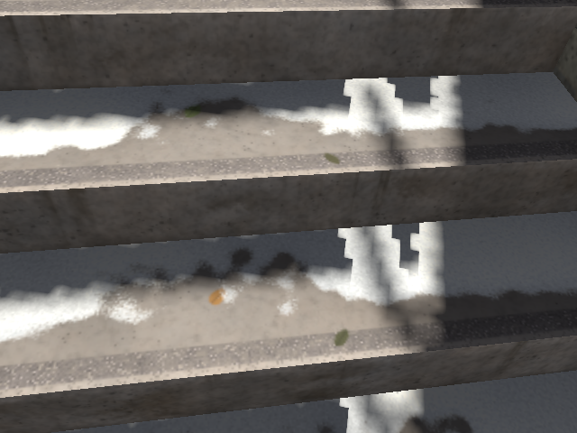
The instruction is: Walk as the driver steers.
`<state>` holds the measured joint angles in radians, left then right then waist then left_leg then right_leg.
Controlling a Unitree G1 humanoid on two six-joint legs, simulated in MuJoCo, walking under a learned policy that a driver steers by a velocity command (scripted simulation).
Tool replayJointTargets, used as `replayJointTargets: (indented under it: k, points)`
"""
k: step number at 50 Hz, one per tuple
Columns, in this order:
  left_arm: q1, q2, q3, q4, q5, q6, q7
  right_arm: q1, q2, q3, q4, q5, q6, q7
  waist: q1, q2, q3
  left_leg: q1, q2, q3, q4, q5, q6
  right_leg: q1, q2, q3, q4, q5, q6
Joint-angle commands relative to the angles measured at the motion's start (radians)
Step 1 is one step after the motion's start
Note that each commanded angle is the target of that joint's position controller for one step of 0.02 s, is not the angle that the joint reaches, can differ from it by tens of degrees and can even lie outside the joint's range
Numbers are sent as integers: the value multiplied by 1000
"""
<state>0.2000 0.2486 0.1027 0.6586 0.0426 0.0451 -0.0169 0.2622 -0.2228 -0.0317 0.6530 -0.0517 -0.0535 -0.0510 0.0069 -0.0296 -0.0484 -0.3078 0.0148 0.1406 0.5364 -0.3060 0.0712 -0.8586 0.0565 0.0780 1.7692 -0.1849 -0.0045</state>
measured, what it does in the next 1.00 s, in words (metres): climbs, turning left: right foot 0.17 m higher, then left foot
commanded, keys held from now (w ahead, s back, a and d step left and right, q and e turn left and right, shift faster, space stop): q+shift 1.00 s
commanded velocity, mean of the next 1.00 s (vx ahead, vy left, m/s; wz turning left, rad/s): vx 0.10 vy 0.00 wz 0.54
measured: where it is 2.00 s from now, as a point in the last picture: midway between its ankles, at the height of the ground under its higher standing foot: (281, 423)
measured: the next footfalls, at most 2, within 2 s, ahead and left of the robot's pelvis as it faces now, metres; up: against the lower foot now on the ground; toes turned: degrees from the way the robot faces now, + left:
right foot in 0.42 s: +0.35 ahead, -0.23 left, +0.17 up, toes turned -2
left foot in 0.96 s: +0.28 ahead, -0.02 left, +0.17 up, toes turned +43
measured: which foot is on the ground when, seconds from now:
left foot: down 0.00-0.42, up 0.44-0.94, down 0.96-1.00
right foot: up 0.00-0.40, down 0.42-0.98, up 1.00-1.00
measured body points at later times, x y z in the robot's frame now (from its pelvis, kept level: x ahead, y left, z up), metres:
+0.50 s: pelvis +0.17 -0.12 +0.04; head +0.23 -0.12 +0.49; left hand +0.43 +0.07 -0.01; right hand +0.18 -0.37 -0.10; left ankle +0.01 +0.04 -0.60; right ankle +0.31 -0.22 -0.57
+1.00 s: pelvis +0.27 -0.14 +0.14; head +0.28 -0.10 +0.59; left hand +0.20 +0.15 +0.01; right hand +0.56 -0.25 +0.08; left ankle +0.25 -0.05 -0.57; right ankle +0.31 -0.23 -0.56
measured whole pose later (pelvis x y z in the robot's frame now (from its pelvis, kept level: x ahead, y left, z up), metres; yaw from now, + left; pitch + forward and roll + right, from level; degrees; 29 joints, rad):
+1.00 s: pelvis +0.27 -0.14 +0.14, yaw +34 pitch -1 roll -1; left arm 0.23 0.28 0.08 0.73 0.01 0.02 0.02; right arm 0.14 -0.23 -0.09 0.57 0.00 0.05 0.03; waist 0.00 -0.05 0.08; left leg -0.40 0.05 0.15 0.74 -0.30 0.06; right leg -0.25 -0.26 -0.51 0.80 -0.46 0.02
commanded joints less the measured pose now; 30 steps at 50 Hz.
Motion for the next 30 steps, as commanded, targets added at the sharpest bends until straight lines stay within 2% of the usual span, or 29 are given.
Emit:
replayJointTargets:
  k: [1, 2, 4, 5, 6, 8, 9, 10, 11, 13, 14, 15, 16, 17, 18, 19, 20, 21, 22, 23, 24, 25, 26, 27, 28, 29, 30]
  points:
    - [-165, -19, -26, -88, 6, -30, -15, 124, -94, -32, 19, 7, -51, 13, -65, 71, 84, 242, 269, -319, -275, -346, 16, -384, -23, 8, 61, 56, -4]
    - [-174, -45, -36, -86, 11, -34, -13, 143, -72, -26, 42, 13, -61, 18, -63, 77, 102, 210, 267, -307, -278, -298, 33, -379, -17, 25, 47, 85, -4]
    - [-171, -99, -54, -66, 24, -27, 6, 195, -52, -26, 107, 24, -84, 31, -70, 132, 97, 202, 280, -314, -288, -164, 98, -425, 21, 23, 237, 67, -16]
    - [-166, -102, -58, -70, 25, -29, 14, 196, -49, -26, 125, 30, -91, 36, -52, 126, 110, 207, 289, -313, -295, -116, 124, -459, 15, 40, 269, 29, -20]
    - [-179, -96, -60, -78, 26, -32, 20, 195, -47, -27, 143, 35, -96, 41, -35, 119, 120, 218, 290, -312, -297, -61, 143, -489, -5, 28, 281, 1, -23]
    - [-242, -97, -76, -120, 33, -35, 20, 214, -34, -24, 189, 45, -97, 37, -14, 135, 119, 293, 282, -317, -296, 134, 163, -566, -96, -71, 288, -49, -33]
    - [-284, -92, -80, -144, 27, -35, 17, 221, -32, -23, 203, 44, -97, 34, -17, 137, 108, 312, 277, -317, -300, 234, 164, -570, -130, -108, 251, -80, -32]
    - [-333, -90, -82, -168, 28, -37, 16, 255, -32, -26, 217, 38, -98, 27, -49, 150, 96, 367, 273, -338, -296, 305, 173, -601, -149, -122, 246, -111, -33]
    - [-394, -119, -95, -200, 21, -43, 17, 294, -28, -27, 236, 26, -97, 18, -82, 184, 92, 434, 296, -369, -298, 362, 179, -681, -163, -114, 314, -158, -38]
    - [-459, -131, -106, -249, -1, -55, 15, 327, -42, -38, 246, 12, -89, -6, -104, 167, 100, 503, 308, -393, -312, 377, 176, -750, -193, -77, 258, -226, -39]
    - [-511, -138, -118, -281, -8, -64, 7, 342, -47, -44, 253, 8, -73, -14, -120, 144, 92, 492, 268, -365, -339, 317, 164, -710, -203, -102, 116, -245, -30]
    - [-546, -160, -124, -321, -4, -64, 3, 362, -31, -50, 265, 9, -50, -24, -123, 154, 106, 466, 262, -373, -347, 380, 145, -673, -225, -56, 36, -239, -43]
    - [-522, -157, -124, -325, -6, -60, -3, 357, -42, -53, 260, 6, -36, -31, -111, 150, 66, 480, 257, -354, -349, 401, 142, -618, -221, -68, -30, -192, -40]
    - [-497, -182, -140, -323, -35, -49, -13, 317, -80, -68, 219, 27, -17, -27, -98, 148, 23, 352, 257, -296, -458, 455, 150, -332, -216, -110, -277, -307, -64]
    - [-478, -175, -136, -324, -52, -33, -4, 291, -83, -74, 211, 32, -1, -16, -86, 189, 16, 241, 230, -269, -481, 538, 139, -105, -179, -160, -408, -344, -76]
    - [-336, -151, -112, -276, -88, -24, 13, 252, -113, -73, 188, 36, 2, 19, -29, 209, -58, 170, 192, -187, -411, 899, 117, 198, -84, -265, -498, -405, -95]
    - [-153, -124, -89, -204, -99, -17, 40, 237, -137, -78, 181, 49, -9, 42, 30, 242, -193, 174, 201, -175, -255, 1369, 91, 462, -22, -262, -517, -275, -114]
    - [29, -53, -58, -188, -83, -26, 59, 160, -204, -98, 155, 70, -35, 67, 150, 284, -308, 179, 162, -167, -16, 1457, 19, 660, -37, -143, -670, -141, -122]
    - [152, 61, -24, -159, -35, -59, 66, 43, -148, -92, 53, 93, -49, 85, 220, 20, -403, -160, 23, -127, 394, 876, -73, 907, -352, 255, -889, -39, -162]
    - [76, 173, 6, -205, -16, -40, 76, 14, -86, -89, -9, 60, -45, 95, 196, -329, -514, -232, -144, -222, 875, -77, -86, 792, -534, 655, -1289, -21, -226]
    - [-89, 122, -2, -228, -18, -34, 72, 95, 13, -83, 3, 19, -20, 79, 86, -304, -450, -320, -92, -384, 1184, -25, -76, 652, -552, 629, -1346, -272, -210]
    - [-176, 53, -21, -186, -22, -18, 85, 59, 39, -78, -24, 7, 20, 64, -4, -237, -279, -393, -25, -292, 1172, 57, -65, 487, -515, 474, -1335, -520, -154]
    - [-277, -39, -49, -165, -37, -6, 98, 67, 47, -79, -29, -11, 45, 41, -75, -247, -113, -428, 2, -228, 1167, 147, -63, 346, -469, 313, -1234, -572, -104]
    - [-309, -111, -74, -145, -41, -7, 104, 102, 52, -76, -12, -28, 66, 23, -127, -243, -3, -425, 7, -212, 1185, 188, -65, 220, -409, 156, -1159, -551, -78]
    - [-321, -139, -85, -128, -30, -13, 105, 150, 44, -73, 21, -31, 84, 13, -153, -183, 32, -397, -15, -176, 1223, 229, -68, 141, -391, 37, -1131, -502, -75]
    - [-300, -135, -87, -105, -16, -27, 103, 140, 47, -67, 23, -22, 99, 5, -158, -118, 51, -402, -26, -149, 1253, 261, -66, 116, -401, -7, -1133, -459, -87]
    - [-269, -123, -85, -75, -8, -46, 96, 109, 58, -57, 11, -9, 111, -3, -158, -84, 74, -437, -24, -143, 1267, 295, -62, 125, -411, -27, -1151, -427, -98]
